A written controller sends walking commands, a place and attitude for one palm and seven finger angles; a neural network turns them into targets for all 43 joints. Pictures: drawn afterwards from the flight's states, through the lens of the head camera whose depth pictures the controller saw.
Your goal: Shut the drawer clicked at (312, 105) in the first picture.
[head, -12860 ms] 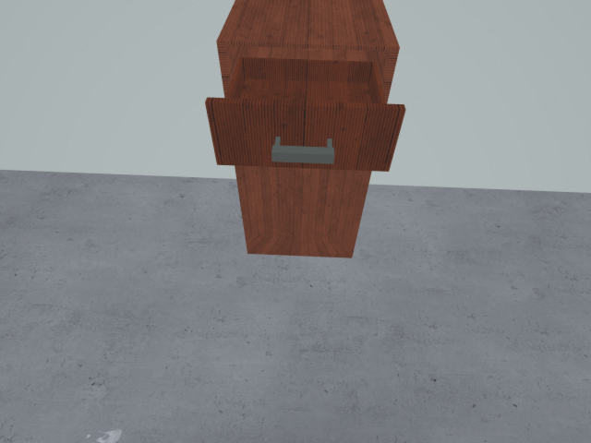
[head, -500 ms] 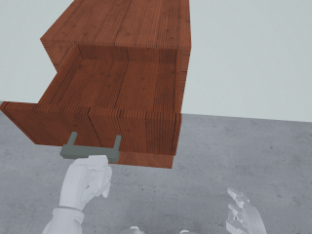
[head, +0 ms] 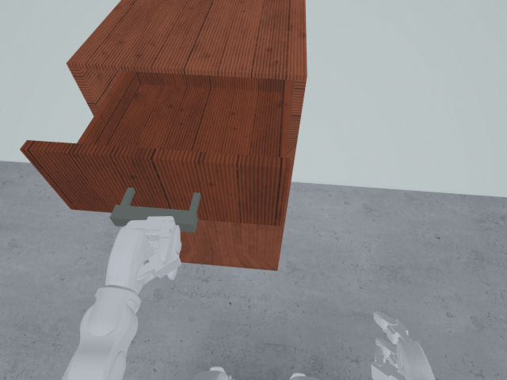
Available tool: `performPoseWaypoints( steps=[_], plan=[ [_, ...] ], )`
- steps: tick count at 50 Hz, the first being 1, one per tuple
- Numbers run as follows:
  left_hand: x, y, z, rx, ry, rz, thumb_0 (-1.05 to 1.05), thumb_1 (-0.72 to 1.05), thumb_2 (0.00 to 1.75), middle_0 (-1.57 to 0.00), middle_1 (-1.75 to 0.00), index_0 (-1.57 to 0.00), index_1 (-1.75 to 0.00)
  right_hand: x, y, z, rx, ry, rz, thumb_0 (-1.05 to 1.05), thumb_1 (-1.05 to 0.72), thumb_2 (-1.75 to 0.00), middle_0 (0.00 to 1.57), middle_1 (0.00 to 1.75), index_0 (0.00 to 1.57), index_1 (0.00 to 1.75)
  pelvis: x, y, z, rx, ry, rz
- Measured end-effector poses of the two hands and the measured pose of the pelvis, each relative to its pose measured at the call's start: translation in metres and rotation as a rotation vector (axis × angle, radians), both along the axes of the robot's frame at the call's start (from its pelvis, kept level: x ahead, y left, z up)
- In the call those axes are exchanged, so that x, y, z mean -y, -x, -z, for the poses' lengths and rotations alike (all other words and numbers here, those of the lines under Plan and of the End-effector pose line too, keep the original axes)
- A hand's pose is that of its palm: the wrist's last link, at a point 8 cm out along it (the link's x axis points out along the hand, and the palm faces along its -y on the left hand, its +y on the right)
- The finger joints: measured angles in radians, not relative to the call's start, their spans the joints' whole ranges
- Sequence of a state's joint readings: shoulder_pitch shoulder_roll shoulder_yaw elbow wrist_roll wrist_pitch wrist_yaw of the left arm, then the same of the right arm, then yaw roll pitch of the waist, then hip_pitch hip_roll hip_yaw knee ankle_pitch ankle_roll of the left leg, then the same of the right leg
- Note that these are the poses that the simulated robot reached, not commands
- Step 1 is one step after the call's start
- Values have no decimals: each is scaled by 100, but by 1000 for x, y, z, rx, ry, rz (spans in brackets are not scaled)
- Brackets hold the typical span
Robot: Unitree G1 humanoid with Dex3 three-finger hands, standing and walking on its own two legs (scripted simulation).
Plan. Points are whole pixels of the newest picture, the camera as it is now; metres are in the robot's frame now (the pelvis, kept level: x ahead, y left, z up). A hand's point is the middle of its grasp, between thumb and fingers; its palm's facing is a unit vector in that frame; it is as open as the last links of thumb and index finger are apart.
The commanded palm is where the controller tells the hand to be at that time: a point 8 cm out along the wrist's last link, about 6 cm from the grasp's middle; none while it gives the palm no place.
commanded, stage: push the drawer shut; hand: left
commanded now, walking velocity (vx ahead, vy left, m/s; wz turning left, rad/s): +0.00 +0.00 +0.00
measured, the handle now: (159, 207) +0.37 +0.16 +0.07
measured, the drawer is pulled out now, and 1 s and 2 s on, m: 0.21 0.07 0.00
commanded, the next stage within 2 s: pull the fist back off the drawer in 1.86 s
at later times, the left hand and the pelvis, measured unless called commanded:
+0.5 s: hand (185, 219) +0.35 +0.12 +0.06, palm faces -0.10 -0.99 -0.04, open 3.0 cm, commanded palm +0.34 +0.18 +0.07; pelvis +0.00 +0.01 +0.00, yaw -1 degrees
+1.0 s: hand (197, 180) +0.43 +0.11 +0.06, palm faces -0.07 -1.00 -0.04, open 3.0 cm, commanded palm +0.41 +0.17 +0.07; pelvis +0.00 +0.02 +0.00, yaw -2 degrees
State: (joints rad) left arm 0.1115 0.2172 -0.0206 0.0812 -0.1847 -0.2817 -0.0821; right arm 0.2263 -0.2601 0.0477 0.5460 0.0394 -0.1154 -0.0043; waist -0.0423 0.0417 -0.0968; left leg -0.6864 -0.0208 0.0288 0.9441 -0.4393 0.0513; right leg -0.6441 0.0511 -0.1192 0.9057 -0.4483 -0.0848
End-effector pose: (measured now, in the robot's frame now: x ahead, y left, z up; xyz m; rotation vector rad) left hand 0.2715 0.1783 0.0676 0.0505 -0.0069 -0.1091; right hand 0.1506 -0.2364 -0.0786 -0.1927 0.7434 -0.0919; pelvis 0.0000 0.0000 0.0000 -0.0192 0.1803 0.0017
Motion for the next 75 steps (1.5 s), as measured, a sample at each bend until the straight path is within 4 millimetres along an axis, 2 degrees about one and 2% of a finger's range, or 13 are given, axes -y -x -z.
performPoseWaypoints(
  steps=[19, 28, 58, 75],
  plan=[
    [5, -43, 1, 15, 14, -6, 1, 79, 90, -140, -160, -140, -160, -3, 22, 8, -97, 1, 24, 1, -90, -90, 20, 30, 20, 29, -9, 2, -4, -5, -5, 9],
    [5, -70, 2, 13, 11, -8, -2, 76, 90, -140, -160, -140, -160, -4, 37, 13, -157, 7, 50, 1, -90, -90, 20, 30, 20, 29, -13, 4, -3, -16, -2, 12],
    [15, -160, 2, -3, 12, -41, -3, 77, 88, -140, -160, -140, -160, 7, 116, 28, -392, 17, 159, 1, -91, -90, 20, 30, 20, 29, -13, 4, 1, -80, -2, 34],
    [14, -201, 0, -12, 28, -36, -1, 74, 86, -140, -160, -140, -160, 6, 148, 32, -485, 16, 202, 1, -91, -90, 20, 30, 20, 29, -14, 1, 7, -133, 4, 45]
  ],
)
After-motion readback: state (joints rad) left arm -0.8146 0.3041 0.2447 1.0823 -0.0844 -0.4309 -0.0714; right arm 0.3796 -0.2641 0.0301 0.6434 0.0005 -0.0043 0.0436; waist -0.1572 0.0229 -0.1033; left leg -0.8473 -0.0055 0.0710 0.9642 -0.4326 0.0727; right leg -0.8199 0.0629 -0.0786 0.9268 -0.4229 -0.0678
